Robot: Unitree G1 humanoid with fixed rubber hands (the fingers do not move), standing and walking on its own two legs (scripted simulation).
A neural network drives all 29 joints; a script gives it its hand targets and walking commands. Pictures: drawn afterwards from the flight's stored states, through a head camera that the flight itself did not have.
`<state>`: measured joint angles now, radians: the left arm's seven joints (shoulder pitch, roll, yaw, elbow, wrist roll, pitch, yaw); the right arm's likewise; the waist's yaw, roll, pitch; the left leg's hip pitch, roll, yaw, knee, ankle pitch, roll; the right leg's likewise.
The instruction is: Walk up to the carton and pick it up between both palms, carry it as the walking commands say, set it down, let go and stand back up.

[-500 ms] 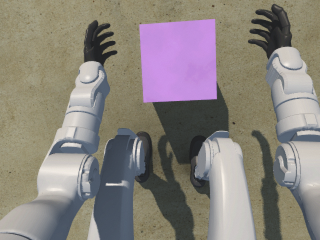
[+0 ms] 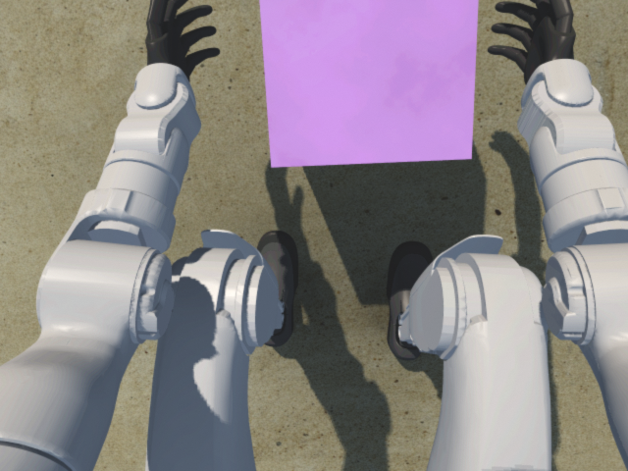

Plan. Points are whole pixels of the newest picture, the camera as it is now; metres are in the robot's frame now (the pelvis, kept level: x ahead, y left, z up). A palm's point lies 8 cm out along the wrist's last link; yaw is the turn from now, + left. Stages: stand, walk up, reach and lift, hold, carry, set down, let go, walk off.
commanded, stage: reach and lift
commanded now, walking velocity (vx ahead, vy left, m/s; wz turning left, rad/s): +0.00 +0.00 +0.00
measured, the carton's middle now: (362, 73) +0.50 -0.03 -0.27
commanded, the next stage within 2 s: none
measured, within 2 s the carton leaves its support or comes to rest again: leaves its support in 1.62 s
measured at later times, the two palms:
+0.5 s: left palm (189, 50) +0.51 +0.17 -0.20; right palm (542, 55) +0.50 -0.22 -0.22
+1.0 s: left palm (230, 50) +0.51 +0.12 -0.20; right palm (509, 50) +0.51 -0.18 -0.22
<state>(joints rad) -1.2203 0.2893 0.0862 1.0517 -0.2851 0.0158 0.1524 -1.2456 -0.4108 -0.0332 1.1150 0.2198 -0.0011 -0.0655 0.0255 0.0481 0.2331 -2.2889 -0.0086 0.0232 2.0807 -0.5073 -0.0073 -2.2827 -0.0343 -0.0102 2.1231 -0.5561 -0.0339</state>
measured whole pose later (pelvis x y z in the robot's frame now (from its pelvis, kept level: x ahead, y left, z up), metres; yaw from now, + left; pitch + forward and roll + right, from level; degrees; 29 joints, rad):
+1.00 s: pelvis -0.01 +0.00 -0.01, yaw -1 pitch +41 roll +2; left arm -1.44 0.22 0.04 1.28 -0.33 -0.06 0.19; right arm -1.41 -0.37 0.11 1.22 0.26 -0.05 -0.09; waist 0.01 0.06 0.29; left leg -2.33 -0.01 0.02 2.11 -0.49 -0.01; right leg -2.33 -0.02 0.00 2.15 -0.53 -0.02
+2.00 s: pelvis -0.02 +0.02 -0.01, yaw -5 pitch +29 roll +1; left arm -1.32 0.13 0.31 0.91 -0.14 0.14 0.22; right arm -1.43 -0.31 -0.06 1.05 0.08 0.15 -0.11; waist 0.04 0.06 0.44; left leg -2.13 -0.12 -0.03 2.15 -0.53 -0.07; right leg -2.15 0.06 0.04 2.15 -0.51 0.04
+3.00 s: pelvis -0.04 +0.02 +0.06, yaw -5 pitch +22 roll +1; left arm -1.20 0.01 0.47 0.50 0.02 0.36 0.17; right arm -1.34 -0.21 -0.22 0.74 -0.06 0.36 -0.07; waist 0.03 0.03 0.52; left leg -1.83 -0.11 -0.06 1.94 -0.49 -0.07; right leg -1.86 0.06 0.03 1.93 -0.46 0.02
